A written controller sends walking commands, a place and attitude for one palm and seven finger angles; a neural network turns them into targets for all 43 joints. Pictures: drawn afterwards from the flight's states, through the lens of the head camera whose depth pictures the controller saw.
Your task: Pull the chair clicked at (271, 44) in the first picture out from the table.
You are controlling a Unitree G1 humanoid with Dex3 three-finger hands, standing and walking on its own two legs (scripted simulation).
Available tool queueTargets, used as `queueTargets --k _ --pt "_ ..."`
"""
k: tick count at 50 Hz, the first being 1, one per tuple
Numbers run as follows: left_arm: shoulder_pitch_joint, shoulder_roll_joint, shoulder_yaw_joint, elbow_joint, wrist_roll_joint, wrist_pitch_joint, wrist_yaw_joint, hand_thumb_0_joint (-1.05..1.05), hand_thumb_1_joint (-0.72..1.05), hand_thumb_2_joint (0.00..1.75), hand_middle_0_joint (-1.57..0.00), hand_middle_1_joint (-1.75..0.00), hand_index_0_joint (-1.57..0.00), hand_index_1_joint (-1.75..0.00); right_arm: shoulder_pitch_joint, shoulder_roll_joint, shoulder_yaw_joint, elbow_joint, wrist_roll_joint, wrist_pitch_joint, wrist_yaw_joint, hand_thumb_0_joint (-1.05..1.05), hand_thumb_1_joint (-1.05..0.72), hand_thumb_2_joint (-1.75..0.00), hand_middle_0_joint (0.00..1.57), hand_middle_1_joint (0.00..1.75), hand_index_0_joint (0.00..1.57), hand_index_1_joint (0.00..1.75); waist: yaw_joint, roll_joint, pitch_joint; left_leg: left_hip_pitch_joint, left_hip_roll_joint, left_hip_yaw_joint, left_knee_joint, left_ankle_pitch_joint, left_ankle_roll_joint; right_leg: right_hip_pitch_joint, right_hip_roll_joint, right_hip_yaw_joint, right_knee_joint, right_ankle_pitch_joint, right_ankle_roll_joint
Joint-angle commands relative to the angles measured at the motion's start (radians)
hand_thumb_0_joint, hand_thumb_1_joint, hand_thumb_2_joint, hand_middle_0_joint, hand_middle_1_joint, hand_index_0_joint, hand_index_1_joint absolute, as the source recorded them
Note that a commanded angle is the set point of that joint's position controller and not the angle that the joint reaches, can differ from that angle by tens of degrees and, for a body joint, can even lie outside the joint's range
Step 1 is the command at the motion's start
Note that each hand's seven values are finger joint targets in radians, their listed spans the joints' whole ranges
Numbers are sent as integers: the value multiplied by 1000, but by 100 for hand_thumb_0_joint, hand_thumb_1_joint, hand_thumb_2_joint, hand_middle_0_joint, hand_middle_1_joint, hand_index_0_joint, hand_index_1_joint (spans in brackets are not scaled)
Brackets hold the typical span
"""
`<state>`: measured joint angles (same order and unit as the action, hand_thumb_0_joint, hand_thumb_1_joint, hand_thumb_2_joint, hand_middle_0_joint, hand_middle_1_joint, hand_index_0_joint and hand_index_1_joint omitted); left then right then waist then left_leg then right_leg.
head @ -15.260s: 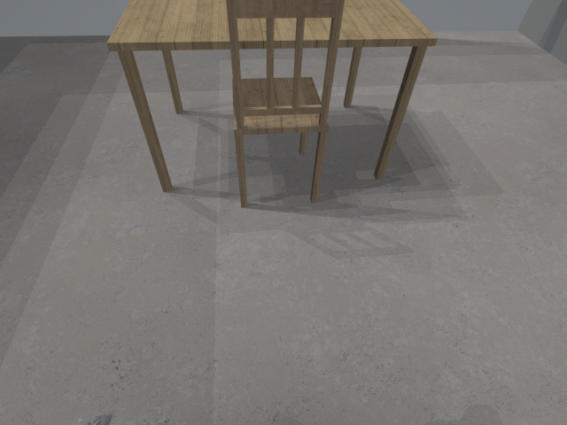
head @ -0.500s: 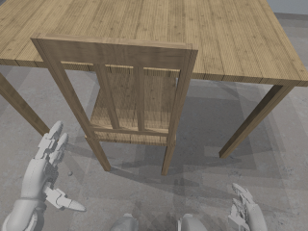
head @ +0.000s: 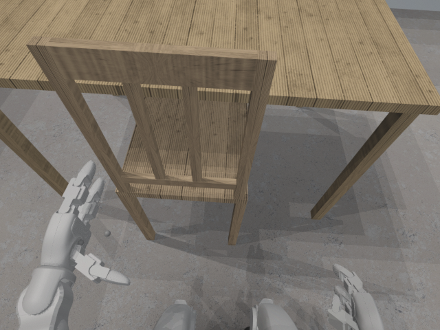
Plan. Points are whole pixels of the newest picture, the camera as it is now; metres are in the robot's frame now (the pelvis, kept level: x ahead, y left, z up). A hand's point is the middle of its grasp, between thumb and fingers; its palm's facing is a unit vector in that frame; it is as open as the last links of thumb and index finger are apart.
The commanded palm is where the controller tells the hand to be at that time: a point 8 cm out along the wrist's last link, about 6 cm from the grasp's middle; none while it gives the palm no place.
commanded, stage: aim the fingers beside a spindle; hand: left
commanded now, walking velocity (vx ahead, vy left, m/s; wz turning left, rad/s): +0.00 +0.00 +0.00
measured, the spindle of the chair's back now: (148, 139) +0.48 +0.17 +0.01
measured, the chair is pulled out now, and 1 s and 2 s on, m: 0.00 0.00 0.00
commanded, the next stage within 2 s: push the fingers through the gap in 1.60 s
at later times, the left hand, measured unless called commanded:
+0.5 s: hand (127, 214) +0.31 +0.18 +0.01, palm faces -0.04 -1.00 -0.03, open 16.9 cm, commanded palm +0.29 +0.23 +0.02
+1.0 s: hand (145, 203) +0.34 +0.16 -0.01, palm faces -0.04 -1.00 -0.03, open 16.9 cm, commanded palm +0.32 +0.21 +0.00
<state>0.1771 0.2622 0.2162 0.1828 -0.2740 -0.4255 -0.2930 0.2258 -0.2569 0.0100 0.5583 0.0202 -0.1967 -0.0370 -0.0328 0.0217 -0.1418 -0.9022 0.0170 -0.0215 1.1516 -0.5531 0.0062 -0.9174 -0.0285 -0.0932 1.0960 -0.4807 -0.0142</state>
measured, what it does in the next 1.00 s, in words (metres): stands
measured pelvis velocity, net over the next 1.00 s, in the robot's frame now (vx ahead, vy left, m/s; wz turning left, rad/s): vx -0.01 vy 0.01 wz -0.01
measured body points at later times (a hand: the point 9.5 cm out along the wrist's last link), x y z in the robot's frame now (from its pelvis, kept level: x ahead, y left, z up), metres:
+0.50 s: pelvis +0.00 +0.01 -0.01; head +0.10 +0.02 +0.43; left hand +0.31 +0.23 +0.02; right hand +0.15 -0.24 -0.11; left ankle +0.00 +0.11 -0.65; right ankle +0.03 -0.12 -0.65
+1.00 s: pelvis -0.01 +0.01 -0.03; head +0.11 +0.01 +0.41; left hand +0.34 +0.21 +0.00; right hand +0.14 -0.24 -0.13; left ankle +0.00 +0.11 -0.65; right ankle +0.03 -0.12 -0.65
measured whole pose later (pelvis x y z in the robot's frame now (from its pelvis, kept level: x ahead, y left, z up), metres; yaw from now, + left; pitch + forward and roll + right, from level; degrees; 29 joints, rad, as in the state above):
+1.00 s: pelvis -0.01 +0.01 -0.03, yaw -1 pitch +22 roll -2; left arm -0.14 0.21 0.14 0.41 -0.17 -0.47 -0.15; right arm 0.21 -0.25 0.00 0.57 0.00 -0.10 0.00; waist -0.05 0.02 -0.15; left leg -1.07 0.01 0.00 1.27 -0.59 0.02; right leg -1.10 -0.04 -0.07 1.22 -0.51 0.00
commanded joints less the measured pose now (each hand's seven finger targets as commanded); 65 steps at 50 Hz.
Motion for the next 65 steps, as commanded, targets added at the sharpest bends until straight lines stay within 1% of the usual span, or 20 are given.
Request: queueTargets --k 1,5,7,9,11,22,25,27,28,30,33,36,39,43,46,48,49,52,58,65 --pt "-125 135 61 -163 -10 -69 7 0 -50 30 -6 -8 -6 -8 -8 -137 -62 -132 6 -46 -10 0 -90 -90 20 30 20 30 -10 8 -260 100 -19 -6 -158 288 14 214 16 54 -143 201 -1" --pt "-191 141 59 -154 0 -78 15 0 -50 30 -6 -8 -6 -8 -6 -141 -62 -128 4 -43 -9 0 -90 -90 20 30 20 30 -8 35 -278 99 -18 -9 -156 280 12 197 14 52 -129 184 -5" --pt "-174 150 68 -141 3 -77 22 0 -50 30 -6 -8 -6 -8 0 -143 -63 -130 2 -40 -8 0 -90 -90 20 30 20 30 -2 16 -300 101 -16 -13 -154 310 13 212 16 50 -121 213 -7" --pt "-237 130 38 -158 8 -82 26 0 -50 30 -6 -8 -6 -8 -1 -141 -62 -125 0 -38 -6 0 -90 -90 20 30 20 30 -10 46 -312 110 -17 -12 -148 318 10 197 12 49 -110 224 -6" --pt "-214 135 52 -116 13 -78 36 0 -50 30 -6 -8 -6 -8 4 -143 -63 -125 0 -32 -3 0 -90 -90 20 30 20 30 -6 22 -293 100 -15 -14 -150 306 8 184 15 45 -111 209 -7" --pt "-295 110 22 -77 43 -82 73 0 -50 30 -6 -8 -6 -8 9 -143 -66 -126 -8 -2 8 0 -90 -90 20 30 20 30 -5 18 -345 93 -13 -21 -126 337 6 157 16 42 -69 230 -11" --pt "-356 92 0 -67 49 -82 80 0 -50 30 -6 -8 -6 -8 11 -142 -65 -120 -8 10 11 0 -90 -90 20 30 20 30 -17 21 -341 93 -12 -21 -116 332 5 135 16 43 -63 229 -10" --pt "-370 123 28 -55 57 -87 88 0 -50 30 -6 -8 -6 -8 14 -145 -66 -118 -9 16 10 0 -90 -90 20 30 20 30 -10 26 -348 90 -11 -25 -115 339 2 130 16 41 -54 226 -14" --pt "-369 89 -2 -53 57 -86 88 0 -50 30 -6 -8 -6 -8 10 -140 -65 -122 -9 18 14 0 -90 -90 20 30 20 30 -12 38 -351 96 -13 -22 -114 336 3 125 15 42 -55 223 -13" --pt "-406 104 11 -46 58 -92 94 0 -50 30 -6 -8 -6 -8 13 -143 -66 -114 -9 22 12 0 -90 -90 20 30 20 30 -14 30 -357 90 -11 -25 -108 327 2 117 15 43 -50 218 -13" --pt "-400 74 -22 -55 64 -96 98 0 -50 30 -6 -8 -6 -8 14 -140 -67 -118 -11 25 16 0 -90 -90 20 30 20 30 -15 34 -394 113 -10 -27 -98 375 2 116 14 42 -38 250 -14" --pt "-422 59 -37 -30 70 -92 106 0 -50 30 -6 -8 -6 -8 18 -139 -70 -109 -11 32 19 0 -90 -90 20 30 20 30 -23 19 -375 102 -8 -27 -89 365 -1 94 13 39 -33 244 -12" --pt "-461 67 -31 2 84 -95 119 0 -50 30 -6 -8 -6 -8 17 -141 -68 -105 -13 44 21 0 -90 -90 20 30 20 30 -25 23 -364 73 -11 -28 -81 344 0 75 13 42 -20 231 -14" --pt "-481 96 2 5 89 -108 138 0 -50 30 -6 -8 -6 -8 18 -141 -70 -104 -16 53 23 0 -90 -90 20 30 20 30 -15 19 -405 67 -13 -22 -69 349 2 96 13 50 -12 245 -15" --pt "-502 57 -41 -3 93 -115 141 0 -50 30 -6 -8 -6 -8 18 -135 -70 -105 -17 58 28 0 -90 -90 20 30 20 30 -20 34 -417 79 -12 -21 -62 361 1 87 13 51 -8 251 -14" --pt "-495 72 -25 25 97 -115 148 0 -50 30 -6 -8 -6 -8 23 -139 -69 -99 -17 65 30 0 -90 -90 20 30 20 30 -21 21 -414 58 -12 -23 -58 356 2 87 15 50 -2 251 -15" --pt "-517 43 -55 38 100 -114 147 0 -50 30 -6 -8 -6 -8 20 -137 -69 -99 -16 68 31 0 -90 -90 20 30 20 30 -33 11 -399 51 -12 -22 -53 343 4 73 15 50 -3 244 -13" --pt "-555 91 -13 72 110 -118 157 0 -50 30 -6 -8 -6 -8 19 -144 -68 -96 -16 77 29 0 -90 -90 20 30 20 30 -26 13 -383 10 -16 -19 -53 280 6 68 17 56 -5 194 -16" --pt "-535 102 4 30 95 -123 154 0 -50 30 -6 -8 -6 -8 23 -134 -66 -108 -15 84 31 0 -90 -90 20 30 20 30 -14 22 -460 32 -19 -8 -55 336 10 147 15 69 -8 271 -13" --pt "-528 61 -35 76 90 -115 140 0 -50 30 -6 -8 -6 -8 25 -138 -68 -97 -10 86 31 0 -90 -90 20 30 20 30 -39 -17 -379 -3 -17 -7 -53 280 12 105 17 66 -23 227 -9"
